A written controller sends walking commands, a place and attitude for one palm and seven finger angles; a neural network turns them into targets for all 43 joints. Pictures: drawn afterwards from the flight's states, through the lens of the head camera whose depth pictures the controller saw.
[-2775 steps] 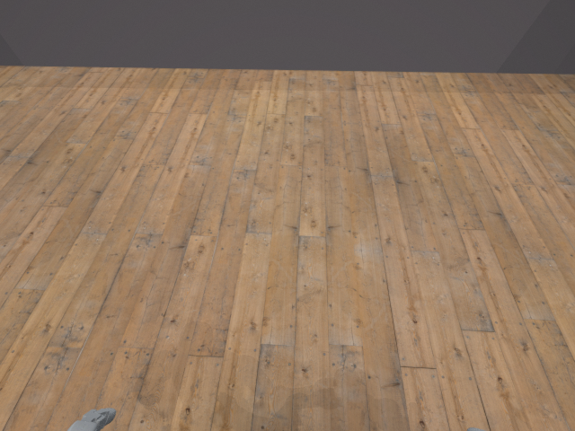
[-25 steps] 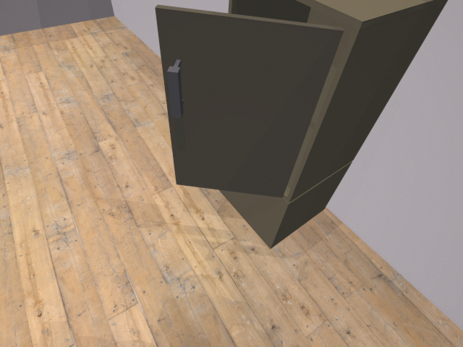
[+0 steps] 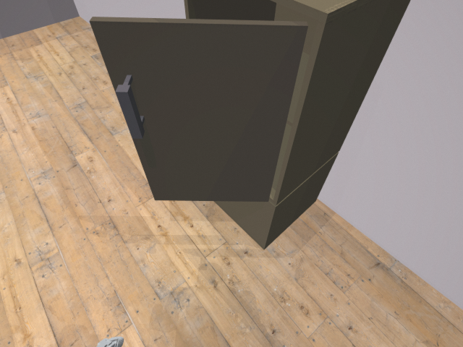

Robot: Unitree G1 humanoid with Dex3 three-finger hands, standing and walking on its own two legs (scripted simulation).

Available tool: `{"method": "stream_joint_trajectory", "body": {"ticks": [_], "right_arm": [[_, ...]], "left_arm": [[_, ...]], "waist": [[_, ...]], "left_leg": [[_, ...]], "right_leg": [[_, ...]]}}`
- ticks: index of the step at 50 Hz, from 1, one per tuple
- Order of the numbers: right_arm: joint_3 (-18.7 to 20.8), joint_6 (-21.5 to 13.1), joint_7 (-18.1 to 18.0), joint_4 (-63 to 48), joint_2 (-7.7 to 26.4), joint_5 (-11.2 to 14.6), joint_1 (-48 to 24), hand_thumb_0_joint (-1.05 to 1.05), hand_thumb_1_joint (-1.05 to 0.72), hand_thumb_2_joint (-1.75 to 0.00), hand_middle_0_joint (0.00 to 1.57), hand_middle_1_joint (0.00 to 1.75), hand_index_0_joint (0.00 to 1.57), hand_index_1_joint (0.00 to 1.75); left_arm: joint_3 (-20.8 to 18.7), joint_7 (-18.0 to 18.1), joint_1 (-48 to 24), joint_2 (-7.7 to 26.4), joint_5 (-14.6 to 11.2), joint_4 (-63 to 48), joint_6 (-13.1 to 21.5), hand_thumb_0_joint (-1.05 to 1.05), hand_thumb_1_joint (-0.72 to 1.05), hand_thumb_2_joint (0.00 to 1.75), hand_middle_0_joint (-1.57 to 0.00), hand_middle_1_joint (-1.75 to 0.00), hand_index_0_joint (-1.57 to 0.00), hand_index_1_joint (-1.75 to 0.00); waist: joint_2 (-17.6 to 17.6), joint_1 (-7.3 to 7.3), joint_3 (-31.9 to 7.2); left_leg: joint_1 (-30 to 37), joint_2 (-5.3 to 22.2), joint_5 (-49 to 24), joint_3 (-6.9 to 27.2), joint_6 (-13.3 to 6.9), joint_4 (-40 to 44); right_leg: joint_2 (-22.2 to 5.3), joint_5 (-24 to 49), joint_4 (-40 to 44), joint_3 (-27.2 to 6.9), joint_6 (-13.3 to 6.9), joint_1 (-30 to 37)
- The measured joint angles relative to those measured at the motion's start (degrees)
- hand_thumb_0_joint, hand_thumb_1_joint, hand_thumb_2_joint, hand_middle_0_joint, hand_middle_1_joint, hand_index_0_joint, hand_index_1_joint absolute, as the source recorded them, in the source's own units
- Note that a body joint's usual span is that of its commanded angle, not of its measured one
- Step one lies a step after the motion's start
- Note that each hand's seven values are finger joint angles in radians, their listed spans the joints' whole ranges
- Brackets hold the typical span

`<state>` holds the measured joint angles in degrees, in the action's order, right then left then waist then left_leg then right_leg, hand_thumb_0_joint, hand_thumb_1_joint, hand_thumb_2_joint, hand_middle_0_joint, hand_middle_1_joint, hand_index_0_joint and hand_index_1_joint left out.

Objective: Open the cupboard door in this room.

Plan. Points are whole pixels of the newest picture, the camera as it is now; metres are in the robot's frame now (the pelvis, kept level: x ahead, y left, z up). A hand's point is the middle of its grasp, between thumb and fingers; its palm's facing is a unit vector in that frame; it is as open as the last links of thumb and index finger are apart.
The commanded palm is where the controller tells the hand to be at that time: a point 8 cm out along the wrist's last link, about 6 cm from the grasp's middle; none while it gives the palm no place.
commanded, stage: come to a stop and stand still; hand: left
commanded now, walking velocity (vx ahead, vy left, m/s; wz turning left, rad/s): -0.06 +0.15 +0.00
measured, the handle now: (133, 107) +0.57 +0.24 +0.07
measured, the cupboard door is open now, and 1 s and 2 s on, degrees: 47 47 47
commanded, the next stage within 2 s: look again from close up in 0.74 s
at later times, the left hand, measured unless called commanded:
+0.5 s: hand out of the picture -0.02 +0.21 -0.17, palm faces +0.02 -0.97 -0.26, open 7.4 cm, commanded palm none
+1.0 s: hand out of the picture +0.03 +0.18 -0.16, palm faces -0.04 -0.97 -0.24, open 7.4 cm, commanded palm none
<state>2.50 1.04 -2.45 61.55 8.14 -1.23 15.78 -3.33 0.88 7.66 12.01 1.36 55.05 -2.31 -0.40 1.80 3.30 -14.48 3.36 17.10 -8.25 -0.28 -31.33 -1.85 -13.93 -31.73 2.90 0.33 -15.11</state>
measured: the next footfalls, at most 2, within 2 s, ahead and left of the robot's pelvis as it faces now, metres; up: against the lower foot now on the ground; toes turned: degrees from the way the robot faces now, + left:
left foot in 0.30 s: +0.05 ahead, +0.11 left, +0.00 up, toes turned +4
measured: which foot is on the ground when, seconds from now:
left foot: down 0.00-0.00, up 0.02-0.28, down 0.30-1.00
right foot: down 0.00-1.00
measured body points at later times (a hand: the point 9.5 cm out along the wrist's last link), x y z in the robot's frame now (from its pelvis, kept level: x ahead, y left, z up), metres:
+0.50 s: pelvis -0.03 +0.02 +0.00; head -0.02 +0.01 +0.45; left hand -0.02 +0.26 -0.15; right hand +0.05 -0.21 -0.15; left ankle -0.03 +0.11 -0.73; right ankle -0.01 -0.12 -0.73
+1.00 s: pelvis -0.01 +0.00 +0.01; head +0.02 -0.02 +0.45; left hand +0.04 +0.23 -0.14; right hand +0.01 -0.24 -0.16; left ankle -0.03 +0.11 -0.73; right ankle -0.01 -0.12 -0.73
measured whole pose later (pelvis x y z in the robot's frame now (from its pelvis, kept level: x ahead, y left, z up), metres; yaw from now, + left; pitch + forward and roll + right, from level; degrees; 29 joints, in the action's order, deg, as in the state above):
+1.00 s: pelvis -0.01 +0.00 +0.01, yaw -1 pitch +0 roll +1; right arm -0.4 -1.6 -1.3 61.8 11.6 -0.9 14.5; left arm 0.6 1.1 11.8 10.5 1.1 62.1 0.5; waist 1.0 0.2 2.3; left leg -9.7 -0.1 15.2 -5.0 -0.4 -24.6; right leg -2.1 -15.4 -29.5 1.1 -0.1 -14.4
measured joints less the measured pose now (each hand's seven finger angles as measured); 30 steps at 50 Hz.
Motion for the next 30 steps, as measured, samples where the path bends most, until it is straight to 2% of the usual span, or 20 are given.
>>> {"method": "stream_joint_trajectory", "body": {"ticks": [2, 4, 7, 10, 13, 15, 16, 19, 24, 30], "right_arm": [[0.4, 0.9, 0.3, -0.2, 1.1, 0.5, -0.7, 0.0, -0.91, -0.89, 0.2, 0.3, 0.21, 0.3], [0.8, 1.6, 0.4, -0.5, 2.0, 0.7, -1.2, 0.0, -0.91, -0.89, 0.2, 0.29, 0.21, 0.3], [0.6, 2.1, 0.6, -0.5, 2.7, 0.9, -2.2, 0.0, -0.91, -0.9, 0.2, 0.29, 0.2, 0.3], [0.4, 2.1, 0.9, -0.8, 2.8, 0.9, -3.3, 0.0, -0.91, -0.9, 0.2, 0.29, 0.2, 0.3], [0.2, 1.6, 1.2, -1.6, 2.7, 0.9, -4.4, 0.0, -0.91, -0.9, 0.2, 0.29, 0.2, 0.3], [0.0, 0.7, 1.2, -2.3, 2.9, 0.7, -4.5, 0.0, -0.91, -0.9, 0.2, 0.29, 0.2, 0.3], [0.0, 0.4, 1.1, -2.2, 2.8, 0.6, -4.7, 0.0, -0.91, -0.9, 0.2, 0.29, 0.2, 0.3], [-0.6, 0.4, 1.6, -3.3, 2.6, 0.4, -4.5, 0.0, -0.91, -0.9, 0.2, 0.29, 0.2, 0.3], [-1.3, -0.9, 1.8, -7.7, 2.6, 0.0, -3.2, 0.0, -0.91, -0.9, 0.2, 0.29, 0.2, 0.3], [-1.7, -1.6, 1.4, -7.7, 2.9, 0.3, -2.5, -0.01, -0.95, -0.89, 0.2, 0.29, 0.21, 0.3]], "left_arm": [[0.3, 0.4, 0.0, -0.4, 0.1, 0.6, 0.9, 0.0, 0.91, 0.89, -0.2, -0.29, -0.19, -0.3], [0.9, 0.6, 0.0, -1.2, 0.1, 1.2, 1.1, 0.0, 0.91, 0.89, -0.2, -0.29, -0.19, -0.3], [1.3, 1.0, 0.4, -2.2, -0.1, 1.7, 1.6, 0.0, 0.91, 0.89, -0.2, -0.29, -0.2, -0.3], [1.4, 0.8, 1.2, -2.6, -0.1, 2.2, 1.7, 0.0, 0.91, 0.89, -0.2, -0.29, -0.2, -0.3], [1.2, 0.8, 2.0, -2.3, -0.1, 2.9, 1.7, 0.0, 0.91, 0.89, -0.21, -0.3, -0.2, -0.3], [1.1, 0.5, 2.7, -2.0, -0.3, 3.5, 1.3, 0.0, 0.92, 0.89, -0.21, -0.3, -0.2, -0.3], [1.0, 0.4, 2.8, -1.7, -0.5, 4.0, 1.0, 0.0, 0.92, 0.89, -0.21, -0.3, -0.2, -0.3], [1.6, 1.3, 4.5, -1.3, -0.4, 4.6, 1.3, 0.0, 0.92, 0.89, -0.21, -0.3, -0.2, -0.3], [2.9, 1.0, 8.0, -1.0, 0.3, 4.8, 0.8, 0.01, 0.91, 0.89, -0.2, -0.29, -0.2, -0.3], [3.2, 0.6, 9.8, -0.4, 0.3, 5.6, 1.1, 0.01, 0.91, 0.89, -0.2, -0.29, -0.2, -0.3]], "waist": [[1.0, 0.21, 0.3], [1.7, 0.58, 0.7], [1.3, 0.01, 1.0], [0.2, -0.93, 0.9], [-1.0, -1.8, 0.8], [-0.7, -1.98, 0.3], [-0.9, -2.08, 0.3], [-0.9, -3.1, -0.5], [1.2, -2.64, -1.8], [2.7, -3.18, -2.0]], "left_leg": [[-2.4, -0.1, 6.1, 1.9, 1.1, -5.5], [-4.7, -1.2, 11.1, 4.3, 1.7, -12.7], [-5.6, -2.5, 12.5, 5.6, 2.7, -18.0], [-4.1, -3.0, 11.0, 5.7, 3.4, -14.6], [-0.8, -3.2, 6.3, 5.5, 3.5, -5.4], [2.1, -2.6, -0.8, 5.9, 2.5, 2.6], [2.2, -2.8, -2.9, 5.9, 1.3, 3.0], [1.1, -2.8, -0.6, 5.4, -0.5, 0.2], [0.0, -3.9, 0.8, 4.2, -1.9, -1.4], [1.3, -5.1, -0.6, 2.9, -2.6, 1.6]], "right_leg": [[0.7, -3.6, -0.2, 0.1, -0.7, -0.2], [0.8, -3.5, 0.2, 0.8, -1.4, 0.1], [0.6, -2.0, 2.0, 0.9, -1.7, 1.1], [0.2, -0.9, 3.7, 0.8, -1.7, 1.8], [-0.2, -0.5, 3.5, 0.6, -1.3, 1.5], [0.2, -1.1, 1.8, 1.0, -0.8, 0.6], [0.0, -1.5, 1.0, 1.1, -0.5, 0.3], [-0.1, -0.1, 1.3, 0.8, -0.1, 0.4], [-1.1, -2.2, -1.3, -0.7, -0.3, -1.5], [-2.0, -1.2, -0.3, -2.3, 1.2, -1.5]]}}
